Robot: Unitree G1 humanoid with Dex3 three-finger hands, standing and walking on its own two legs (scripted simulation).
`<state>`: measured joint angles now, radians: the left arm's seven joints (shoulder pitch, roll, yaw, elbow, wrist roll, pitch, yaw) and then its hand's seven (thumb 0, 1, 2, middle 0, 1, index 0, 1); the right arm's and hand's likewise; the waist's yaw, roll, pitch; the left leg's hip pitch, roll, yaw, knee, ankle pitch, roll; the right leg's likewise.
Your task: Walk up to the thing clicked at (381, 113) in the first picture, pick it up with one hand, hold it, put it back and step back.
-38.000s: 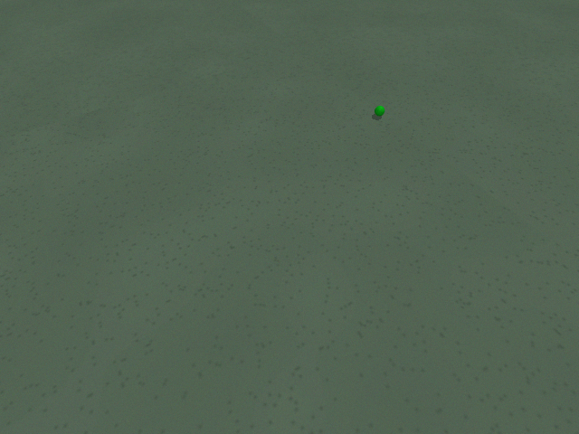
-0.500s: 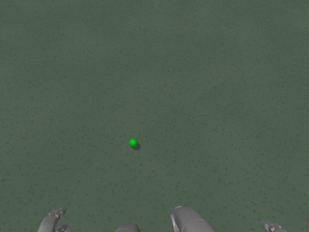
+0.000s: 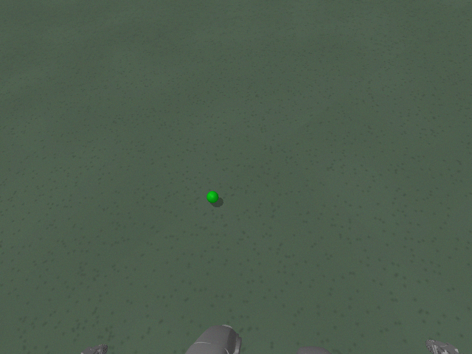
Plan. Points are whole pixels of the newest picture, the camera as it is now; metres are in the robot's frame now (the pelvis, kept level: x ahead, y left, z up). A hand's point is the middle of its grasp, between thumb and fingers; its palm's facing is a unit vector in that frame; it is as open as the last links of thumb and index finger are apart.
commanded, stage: step back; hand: left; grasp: from above
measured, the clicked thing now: (212, 197) +0.84 +0.23 -0.74
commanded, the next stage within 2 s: stand in 1.68 s
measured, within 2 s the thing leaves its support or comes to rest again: neither
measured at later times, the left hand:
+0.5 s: hand out of the picture -0.10 +0.23 -0.17, palm faces -0.02 -0.92 -0.39, open 7.4 cm
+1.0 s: hand out of the picture -0.23 +0.23 -0.14, palm faces +0.08 -0.92 -0.39, open 7.4 cm
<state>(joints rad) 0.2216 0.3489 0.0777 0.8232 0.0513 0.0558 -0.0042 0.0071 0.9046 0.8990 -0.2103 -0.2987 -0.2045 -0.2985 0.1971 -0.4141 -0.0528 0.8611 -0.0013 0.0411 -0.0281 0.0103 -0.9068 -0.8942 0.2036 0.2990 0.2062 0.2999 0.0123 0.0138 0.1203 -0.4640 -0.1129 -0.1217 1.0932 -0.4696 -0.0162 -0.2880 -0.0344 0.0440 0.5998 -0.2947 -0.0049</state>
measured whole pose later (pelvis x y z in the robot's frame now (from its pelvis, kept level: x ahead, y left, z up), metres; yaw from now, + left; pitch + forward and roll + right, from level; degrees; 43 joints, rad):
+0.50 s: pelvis -0.19 -0.04 -0.02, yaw -1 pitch -2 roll -1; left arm 0.18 0.39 0.08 0.86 0.02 0.05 0.00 0.00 0.91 0.90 -0.21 -0.30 -0.20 -0.30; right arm 0.06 -0.41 -0.04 0.79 -0.03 0.04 -0.01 0.01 -0.90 -0.89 0.21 0.30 0.21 0.30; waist 0.02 0.00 0.18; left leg -0.48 0.09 -0.02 0.66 -0.16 -0.02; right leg -0.20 0.02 0.05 0.66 -0.44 0.02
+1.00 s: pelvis -0.26 -0.05 +0.00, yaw +4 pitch -3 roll +1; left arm 0.25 0.41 0.08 0.96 0.02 0.00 -0.02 0.01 0.91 0.90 -0.21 -0.30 -0.20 -0.30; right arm 0.26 -0.34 -0.04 0.97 -0.04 -0.01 0.03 0.01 -0.90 -0.89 0.21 0.30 0.21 0.30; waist 0.00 -0.02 0.05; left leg -0.20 -0.02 -0.03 0.54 -0.30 0.03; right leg -0.36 -0.03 0.00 0.81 -0.45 -0.03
